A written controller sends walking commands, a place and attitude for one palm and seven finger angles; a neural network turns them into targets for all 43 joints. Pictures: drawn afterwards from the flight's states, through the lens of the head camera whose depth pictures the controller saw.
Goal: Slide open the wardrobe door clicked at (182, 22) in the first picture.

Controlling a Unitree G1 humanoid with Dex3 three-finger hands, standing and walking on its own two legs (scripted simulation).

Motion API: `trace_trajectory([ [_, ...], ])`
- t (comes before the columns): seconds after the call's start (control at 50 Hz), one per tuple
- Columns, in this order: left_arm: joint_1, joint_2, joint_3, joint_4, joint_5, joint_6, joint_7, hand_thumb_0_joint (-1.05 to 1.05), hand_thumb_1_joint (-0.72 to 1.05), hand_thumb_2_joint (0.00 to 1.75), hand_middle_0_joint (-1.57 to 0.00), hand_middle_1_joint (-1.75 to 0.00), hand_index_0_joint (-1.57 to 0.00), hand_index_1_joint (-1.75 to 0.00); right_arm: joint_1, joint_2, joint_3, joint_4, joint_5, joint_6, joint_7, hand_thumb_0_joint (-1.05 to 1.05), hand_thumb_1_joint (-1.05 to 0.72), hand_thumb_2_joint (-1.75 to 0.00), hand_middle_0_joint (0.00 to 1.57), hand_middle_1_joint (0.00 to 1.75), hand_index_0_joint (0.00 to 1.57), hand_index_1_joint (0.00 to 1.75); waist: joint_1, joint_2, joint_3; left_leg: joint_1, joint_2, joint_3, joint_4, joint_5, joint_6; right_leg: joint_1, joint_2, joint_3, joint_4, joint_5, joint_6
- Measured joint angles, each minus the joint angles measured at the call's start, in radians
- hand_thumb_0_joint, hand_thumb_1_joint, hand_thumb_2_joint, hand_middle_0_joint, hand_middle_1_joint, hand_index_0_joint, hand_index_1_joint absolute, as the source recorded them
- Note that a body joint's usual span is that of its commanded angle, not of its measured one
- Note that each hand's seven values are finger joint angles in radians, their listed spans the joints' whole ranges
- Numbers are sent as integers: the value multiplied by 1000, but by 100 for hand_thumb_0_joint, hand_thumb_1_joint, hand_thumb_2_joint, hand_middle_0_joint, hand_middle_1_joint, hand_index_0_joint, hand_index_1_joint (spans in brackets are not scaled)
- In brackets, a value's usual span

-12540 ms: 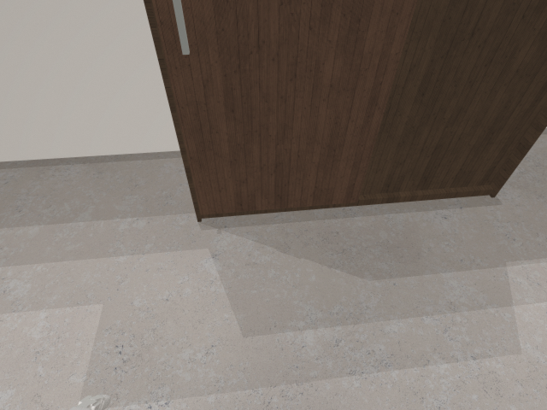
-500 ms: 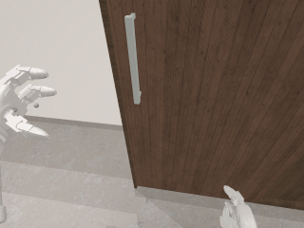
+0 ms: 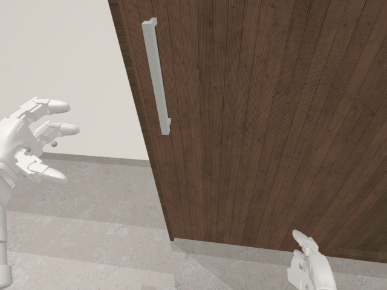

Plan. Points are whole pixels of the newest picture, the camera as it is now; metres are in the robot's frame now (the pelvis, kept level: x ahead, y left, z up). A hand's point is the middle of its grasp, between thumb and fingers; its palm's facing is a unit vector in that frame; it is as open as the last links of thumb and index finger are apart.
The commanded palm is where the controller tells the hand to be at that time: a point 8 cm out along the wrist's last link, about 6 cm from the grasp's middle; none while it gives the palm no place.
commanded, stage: move the hooked fingers beside the handle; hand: left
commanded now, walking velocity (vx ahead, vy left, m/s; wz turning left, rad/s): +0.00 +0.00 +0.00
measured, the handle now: (160, 83) +0.52 +0.15 +0.20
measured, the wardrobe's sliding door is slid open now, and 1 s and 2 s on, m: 0.00 0.00 0.00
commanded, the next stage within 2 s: none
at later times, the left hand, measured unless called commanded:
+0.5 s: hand (76, 125) +0.33 +0.26 +0.22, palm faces +0.01 -1.00 -0.04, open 13.9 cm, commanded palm +0.30 +0.31 +0.22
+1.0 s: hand (108, 109) +0.39 +0.23 +0.21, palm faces +0.00 -1.00 -0.03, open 13.9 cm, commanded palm +0.36 +0.28 +0.21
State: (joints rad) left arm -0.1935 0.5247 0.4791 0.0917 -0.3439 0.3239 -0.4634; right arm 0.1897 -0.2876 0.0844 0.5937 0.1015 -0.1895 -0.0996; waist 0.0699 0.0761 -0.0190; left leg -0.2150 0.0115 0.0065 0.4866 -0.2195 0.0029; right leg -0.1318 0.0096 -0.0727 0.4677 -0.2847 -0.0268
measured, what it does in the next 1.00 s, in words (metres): stands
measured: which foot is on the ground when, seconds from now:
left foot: down 0.00-1.00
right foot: down 0.00-1.00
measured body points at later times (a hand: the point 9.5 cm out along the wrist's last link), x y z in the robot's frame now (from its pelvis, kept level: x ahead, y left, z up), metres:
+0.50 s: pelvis +0.00 +0.01 +0.00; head -0.02 -0.01 +0.45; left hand +0.32 +0.31 +0.22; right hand +0.19 -0.22 -0.07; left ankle +0.03 +0.12 -0.74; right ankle -0.02 -0.10 -0.74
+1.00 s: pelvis +0.01 +0.01 +0.00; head +0.00 +0.00 +0.45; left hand +0.39 +0.28 +0.21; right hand +0.17 -0.22 -0.08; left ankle +0.03 +0.12 -0.74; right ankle -0.02 -0.10 -0.74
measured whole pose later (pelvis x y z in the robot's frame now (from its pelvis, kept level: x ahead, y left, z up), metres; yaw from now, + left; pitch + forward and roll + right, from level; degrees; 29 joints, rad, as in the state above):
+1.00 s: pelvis +0.01 +0.01 +0.00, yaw -1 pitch +0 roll +0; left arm -0.55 0.44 0.32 0.42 -0.24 0.28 -0.30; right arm 0.22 -0.26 0.09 0.62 0.09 -0.13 -0.11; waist 0.01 0.04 -0.02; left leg -0.24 0.00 0.03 0.45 -0.20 0.02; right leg -0.17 0.00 -0.05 0.44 -0.27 -0.01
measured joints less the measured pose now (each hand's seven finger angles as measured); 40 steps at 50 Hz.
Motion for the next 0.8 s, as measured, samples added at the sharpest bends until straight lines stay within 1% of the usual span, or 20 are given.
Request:
trace_trajectory([
  [0.08, 23, -14, -5, -25, -17, -21, -17, -1, -50, 30, -31, -120, -30, -120, -5, 8, 2, -2, -3, 6, 2, 2, -90, -90, 20, 30, 20, 30, -1, -3, -5, 4, 0, 4, -1, -4, 0, 0, 0, 5, 3, -4, 0],
  [0.14, 19, -12, 5, -21, -20, -33, -11, -1, -50, 30, -31, -120, -31, -120, -2, 17, 5, -3, -4, 8, 3, 2, -90, -90, 20, 30, 20, 30, -2, -11, -8, 7, 1, 5, -1, -6, -1, 3, 1, 6, 3, -6, -1],
  [0.2, -18, -10, 4, 15, -10, -28, 5, -1, -50, 30, -31, -120, -31, -120, 1, 17, 6, -2, -1, 9, 1, 1, -90, -90, 20, 30, 20, 30, 1, -15, -5, 5, 1, 1, 3, -7, -1, 6, 1, 1, 2, -6, -2],
  [0.26, -71, -14, -22, 61, 12, -16, 24, -1, -50, 30, -31, -120, -31, -120, 2, 12, 5, 2, 2, 11, -6, 1, -90, -90, 20, 30, 20, 30, 2, -14, 4, -2, -2, -6, 7, -4, 0, 3, -2, -6, 1, -4, 0],
  [0.32, -103, -23, -54, 82, 28, -14, 35, -1, -50, 30, -31, -120, -30, -120, -1, 9, 6, 6, 1, 14, -11, 1, -90, -90, 20, 30, 20, 30, -3, -12, 11, -9, -6, -8, 4, 1, 3, -4, -5, -7, 0, 0, 2],
  [0.38, -119, -36, -73, 84, 30, -29, 38, -1, -50, 30, -30, -120, -30, -120, -1, 13, 7, 8, -3, 16, -12, 1, -90, -90, 20, 30, 20, 30, -12, -14, 12, -10, -8, -3, -3, 5, 6, -8, -7, -3, -3, 4, 4],
  [0.48, -149, -36, -64, 121, 25, -46, 46, -1, -50, 30, -31, -120, -31, -120, 8, 26, 11, 10, -6, 26, -4, 2, -90, -90, 20, 30, 20, 30, -28, -27, -2, -8, -6, 11, -12, 5, 7, -14, -6, 11, -5, 5, 6],
  [0.56, -175, -17, -48, 178, 42, -26, 65, -1, -50, 30, -31, -120, -31, -120, 20, 24, 9, 5, -3, 38, 0, 1, -90, -90, 20, 30, 20, 30, -37, -30, -9, -12, -4, 18, -11, 2, 8, -20, -5, 18, -6, 6, 7],
  [0.62, -190, -14, -55, 199, 57, -19, 78, -1, -50, 30, -31, -120, -31, -120, 29, 14, 2, 3, -1, 44, -2, 1, -90, -90, 20, 30, 20, 30, -37, -29, -4, -16, -5, 18, -9, 2, 10, -22, -6, 18, -8, 8, 9],
  [0.72, -218, -43, -95, 198, 62, -47, 84, -1, -50, 30, -30, -120, -30, -120, 37, 4, -6, 13, -1, 45, -12, 1, -90, -90, 20, 30, 20, 30, -33, -29, 4, -20, -10, 13, -9, 3, 15, -22, -11, 13, -12, 10, 12],
  [0.8, -266, -65, -129, 219, 68, -61, 100, -1, -50, 30, -30, -120, -30, -120, 32, 9, -4, 24, -4, 45, -16, 1, -90, -90, 20, 30, 20, 30, -37, -33, 6, -21, -15, 11, -14, 7, 17, -23, -14, 11, -14, 11, 14],
])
